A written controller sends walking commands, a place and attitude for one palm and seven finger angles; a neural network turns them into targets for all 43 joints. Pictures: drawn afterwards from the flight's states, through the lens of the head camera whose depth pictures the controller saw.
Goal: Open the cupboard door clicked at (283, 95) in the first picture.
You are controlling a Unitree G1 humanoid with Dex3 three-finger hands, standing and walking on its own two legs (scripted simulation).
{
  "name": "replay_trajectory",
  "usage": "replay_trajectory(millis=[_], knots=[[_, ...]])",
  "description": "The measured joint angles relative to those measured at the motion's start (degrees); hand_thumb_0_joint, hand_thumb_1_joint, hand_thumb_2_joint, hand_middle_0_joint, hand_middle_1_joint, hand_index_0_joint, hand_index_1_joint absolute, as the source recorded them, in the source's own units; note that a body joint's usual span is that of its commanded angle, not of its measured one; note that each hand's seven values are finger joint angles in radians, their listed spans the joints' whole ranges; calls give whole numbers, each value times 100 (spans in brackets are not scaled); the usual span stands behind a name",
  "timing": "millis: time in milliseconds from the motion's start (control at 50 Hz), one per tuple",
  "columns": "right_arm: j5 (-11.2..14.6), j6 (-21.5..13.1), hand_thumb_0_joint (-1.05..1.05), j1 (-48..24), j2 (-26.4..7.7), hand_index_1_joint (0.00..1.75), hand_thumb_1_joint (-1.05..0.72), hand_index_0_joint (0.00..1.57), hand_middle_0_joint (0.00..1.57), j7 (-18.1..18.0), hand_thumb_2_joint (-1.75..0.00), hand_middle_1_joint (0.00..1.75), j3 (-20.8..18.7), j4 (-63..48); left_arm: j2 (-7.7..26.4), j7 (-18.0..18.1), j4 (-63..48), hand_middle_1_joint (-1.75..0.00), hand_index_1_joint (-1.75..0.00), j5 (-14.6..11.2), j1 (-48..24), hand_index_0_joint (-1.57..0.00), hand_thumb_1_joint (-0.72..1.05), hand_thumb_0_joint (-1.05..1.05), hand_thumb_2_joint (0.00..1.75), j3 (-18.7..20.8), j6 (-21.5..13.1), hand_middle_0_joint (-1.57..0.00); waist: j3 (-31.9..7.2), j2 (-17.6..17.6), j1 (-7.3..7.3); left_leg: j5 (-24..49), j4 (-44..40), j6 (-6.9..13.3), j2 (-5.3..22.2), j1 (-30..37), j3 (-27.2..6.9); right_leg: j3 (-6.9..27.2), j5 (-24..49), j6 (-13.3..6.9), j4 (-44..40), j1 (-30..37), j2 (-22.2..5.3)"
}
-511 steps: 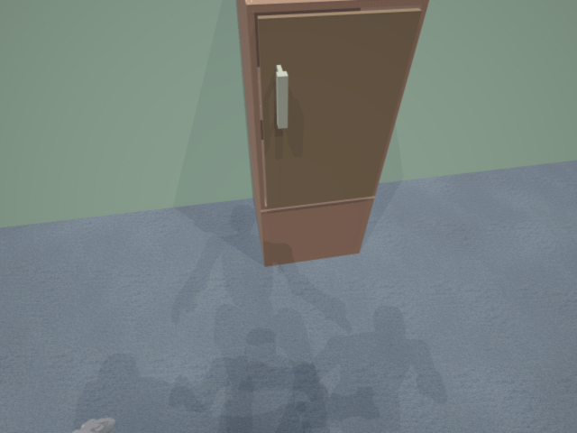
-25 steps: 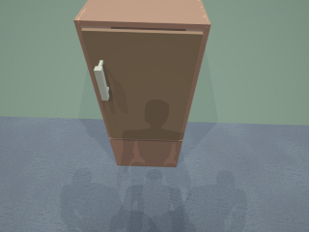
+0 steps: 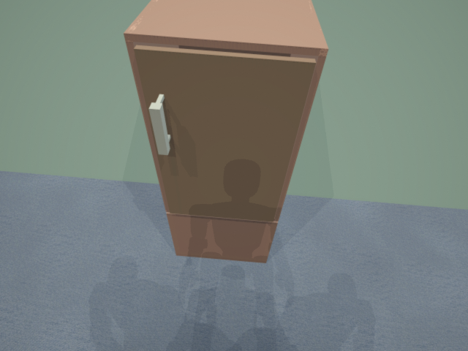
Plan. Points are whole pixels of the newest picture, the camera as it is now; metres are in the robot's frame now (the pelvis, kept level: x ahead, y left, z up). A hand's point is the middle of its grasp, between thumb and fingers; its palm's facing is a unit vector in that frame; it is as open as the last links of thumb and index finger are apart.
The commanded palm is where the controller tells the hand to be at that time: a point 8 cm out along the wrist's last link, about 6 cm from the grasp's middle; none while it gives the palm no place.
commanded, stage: shuffle to correct the standing spot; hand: left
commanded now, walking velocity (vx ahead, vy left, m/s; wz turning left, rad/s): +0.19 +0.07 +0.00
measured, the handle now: (162, 124) +0.59 +0.22 +0.04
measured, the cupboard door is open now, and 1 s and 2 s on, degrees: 0 0 0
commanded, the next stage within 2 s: come to a stop and stand still in 0.06 s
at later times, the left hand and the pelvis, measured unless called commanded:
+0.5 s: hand (147, 334) +0.18 +0.18 -0.17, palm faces +0.02 -0.98 -0.20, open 7.4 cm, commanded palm none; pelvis +0.08 +0.01 -0.01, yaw +3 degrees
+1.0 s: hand out of the picture +0.05 +0.25 -0.15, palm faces +0.05 -0.95 -0.32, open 7.4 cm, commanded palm none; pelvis +0.06 +0.04 +0.00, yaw +0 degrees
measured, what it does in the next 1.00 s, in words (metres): steps on the spot: right foot, then left foot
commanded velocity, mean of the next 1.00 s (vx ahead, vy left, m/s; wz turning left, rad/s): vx -0.03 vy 0.00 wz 0.00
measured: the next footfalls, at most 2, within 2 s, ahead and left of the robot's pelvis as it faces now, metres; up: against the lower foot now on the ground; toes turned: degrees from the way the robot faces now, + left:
right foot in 0.42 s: +0.16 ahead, -0.11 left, +0.00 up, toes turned +0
left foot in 0.66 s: +0.08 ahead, +0.13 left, +0.00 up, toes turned +5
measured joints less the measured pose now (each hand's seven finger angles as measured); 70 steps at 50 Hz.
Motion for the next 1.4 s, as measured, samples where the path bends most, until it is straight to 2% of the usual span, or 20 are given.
replay_trajectory(millis=[80,100,180,240,280,340,400,420,440,500,560,640,680,700,760,800,1000,1120,1320,1400], knots=[[-11,-13,1,122,20,30,-91,20,20,40,-90,30,-26,-25,40,-1,-23,-30,-30,15,206,-20,90,1,90,95,-26,-20,4,-126,37,-131,151,92,-67,-72,151,-38,-176,52,122,47,-104],[-16,-63,1,152,50,30,-91,20,20,47,-90,30,-22,-44,73,-9,0,-30,-30,16,265,-20,90,1,90,116,-1,-20,-2,-229,45,-144,101,126,-137,-11,218,23,-262,-36,245,7,-170],[-58,-332,1,361,123,30,-91,20,20,-61,-90,30,8,-162,112,-37,140,-30,-30,13,214,-20,90,1,90,128,116,-20,43,-199,-116,-129,-193,262,-171,222,315,23,-923,-300,2395,-872,-58],[-71,-383,1,560,244,30,-91,20,20,-109,-90,30,61,-100,164,-71,31,-30,-30,-4,-100,-20,90,1,90,150,105,-20,174,-158,-210,84,-691,251,-206,500,258,-92,-696,-308,2984,-1461,-34],[-71,-364,1,670,315,30,-91,20,20,-131,-90,30,107,-8,162,-73,-115,-30,-30,-22,-381,-20,91,1,90,146,92,-19,277,-110,-229,222,-999,238,-224,667,203,-135,-415,-277,2687,-1681,-34],[-60,-276,1,752,395,30,-91,20,20,-151,-90,30,141,136,130,-30,-346,-30,-30,-51,-806,-20,91,1,90,133,62,-19,445,-28,-265,283,-1202,193,-244,833,110,-120,121,-260,1685,-1695,-6],[-15,-172,1,786,437,30,-91,20,20,-147,-90,30,107,227,105,1,-536,-30,-30,-55,-1089,-20,91,1,90,102,-5,-19,552,-2,-282,93,-1020,135,-281,906,60,-91,896,-245,527,-1354,20],[9,-148,1,813,451,30,-91,20,20,-141,-90,30,82,235,120,9,-593,-30,-30,-49,-1123,-20,91,1,90,86,-43,-19,547,-36,-280,-39,-853,111,-314,893,56,-83,1417,-249,180,-1185,-2],[31,-123,1,806,447,30,-91,20,20,-135,-90,30,50,236,123,28,-627,-30,-30,-43,-1151,-20,91,1,90,83,-85,-19,535,-39,-269,-195,-594,82,-316,817,54,-78,1446,-251,116,-1115,-5],[108,-17,1,532,364,30,-91,20,20,-142,-90,30,-95,144,83,82,-651,-30,-30,-43,-1244,-20,91,1,90,62,-158,-20,574,48,-365,-799,652,-24,-263,246,-75,-161,829,-290,377,-1160,9],[126,55,1,166,304,30,-91,20,20,-151,-90,30,-175,-27,71,135,-669,-30,-30,-3,-1271,-20,91,0,90,58,-76,-20,554,-51,-375,-1134,1367,-89,-249,-280,-133,-174,829,-285,351,-1157,-46],[89,24,1,-193,220,30,-91,20,20,-105,-90,30,-215,-293,54,118,-655,-30,-30,7,-1174,-20,90,0,90,70,81,-20,425,-177,-301,-285,425,-155,-138,-352,-8,-119,920,-211,344,-1210,-82],[53,-8,1,-281,214,30,-91,20,20,-84,-90,30,-208,-386,69,89,-646,-30,-30,-29,-1084,-20,90,0,90,102,182,-20,371,-270,-218,304,126,-73,-150,-281,89,-38,904,-151,433,-1251,-100],[25,-9,1,-282,225,30,-92,20,20,-83,-90,30,-206,-424,86,96,-647,-30,-30,-55,-1029,-20,91,0,90,152,234,-20,323,-302,-173,329,109,-15,-157,-262,123,8,803,-137,428,-1239,-88],[12,64,1,-214,98,30,-92,20,20,-45,-90,30,-207,-680,163,130,-608,-30,-30,-75,-739,-20,92,0,90,55,209,-20,106,-208,-65,188,195,89,-175,-295,202,139,740,-297,456,-1105,-119],[2,58,1,-216,-4,30,-92,20,20,-39,-90,30,-196,-881,196,91,-508,-30,-30,-47,-543,-20,92,0,90,-1,207,-20,35,-45,-24,139,190,128,-188,-233,284,219,669,-184,427,-1060,-130],[-2,7,0,-147,-277,30,-93,20,20,36,-90,30,-71,-1118,355,-2,-118,-30,-30,-2,110,-20,91,1,90,-59,190,-20,-91,431,39,479,-572,165,-358,218,388,428,898,-14,39,-805,-191],[10,-21,1,-30,-383,30,-92,20,20,36,-90,30,-16,-790,243,-18,84,-30,-30,-36,116,-20,90,1,90,-118,90,-20,-3,535,22,627,-916,83,-347,351,331,369,943,15,-136,-731,-174],[9,-65,1,197,-263,30,-91,20,20,-15,-90,30,67,-175,-97,-7,254,-30,-30,-73,-430,-20,90,1,90,-174,-64,-20,167,494,-126,671,-1144,-120,-205,527,193,207,822,-167,-164,-607,-46],[0,-74,1,238,-148,30,-91,20,20,-31,-90,30,83,-25,-38,35,284,-30,-30,-80,-643,-20,93,2,90,-121,-88,-20,198,438,-177,664,-1177,-211,-116,574,148,147,778,-256,-164,-566,35]])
